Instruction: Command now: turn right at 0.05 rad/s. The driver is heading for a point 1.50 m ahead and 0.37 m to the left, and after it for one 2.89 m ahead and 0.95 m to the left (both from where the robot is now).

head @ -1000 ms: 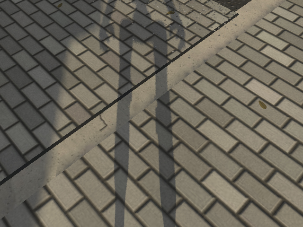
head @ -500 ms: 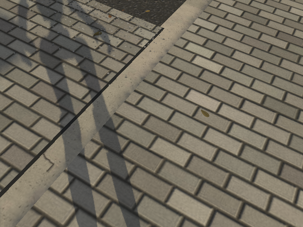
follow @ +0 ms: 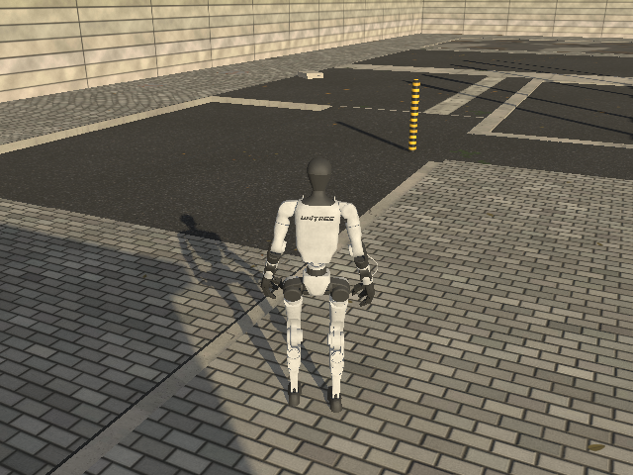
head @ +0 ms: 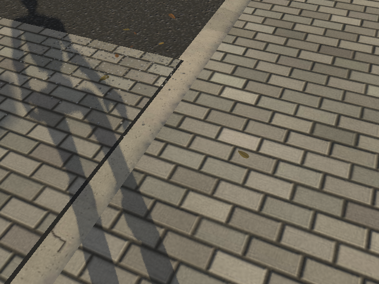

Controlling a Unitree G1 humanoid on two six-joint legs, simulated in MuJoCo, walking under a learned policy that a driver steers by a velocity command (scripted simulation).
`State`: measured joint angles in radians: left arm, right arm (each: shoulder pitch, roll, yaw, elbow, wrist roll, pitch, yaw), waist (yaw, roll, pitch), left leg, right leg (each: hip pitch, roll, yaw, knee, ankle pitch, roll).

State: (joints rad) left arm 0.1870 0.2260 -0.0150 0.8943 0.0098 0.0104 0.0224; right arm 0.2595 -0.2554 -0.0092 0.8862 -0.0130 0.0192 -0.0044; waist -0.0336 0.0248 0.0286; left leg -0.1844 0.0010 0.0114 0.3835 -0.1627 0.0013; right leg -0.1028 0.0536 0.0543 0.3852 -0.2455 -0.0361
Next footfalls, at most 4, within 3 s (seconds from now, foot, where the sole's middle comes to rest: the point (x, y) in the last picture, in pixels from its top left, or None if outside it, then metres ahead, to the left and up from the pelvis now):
1.78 right None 0.46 -0.02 -0.78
2.26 left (162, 255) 0.65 0.13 -0.78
2.56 right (219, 272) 0.58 -0.07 -0.78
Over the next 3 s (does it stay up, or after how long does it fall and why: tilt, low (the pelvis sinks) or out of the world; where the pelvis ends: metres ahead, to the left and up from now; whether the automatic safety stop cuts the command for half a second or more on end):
stays up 0.63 0.07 -0.01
